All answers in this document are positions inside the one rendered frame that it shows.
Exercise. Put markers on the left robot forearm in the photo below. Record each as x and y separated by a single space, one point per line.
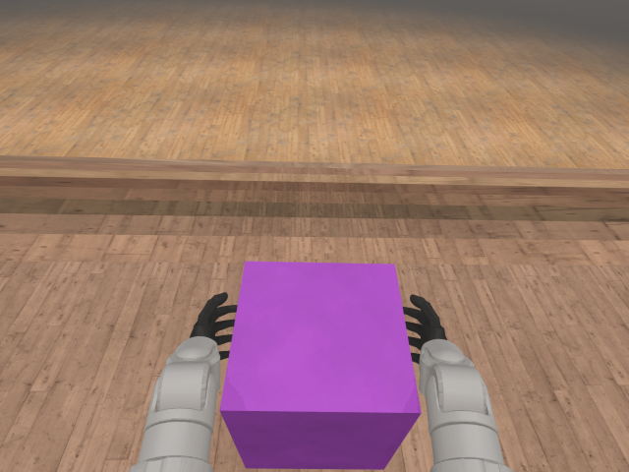
180 418

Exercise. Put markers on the right robot hand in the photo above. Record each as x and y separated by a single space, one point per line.
429 328

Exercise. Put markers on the left robot hand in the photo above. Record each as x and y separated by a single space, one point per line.
207 325

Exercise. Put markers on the carton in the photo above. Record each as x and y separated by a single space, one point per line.
320 372

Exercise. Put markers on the right robot forearm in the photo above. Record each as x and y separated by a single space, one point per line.
462 427

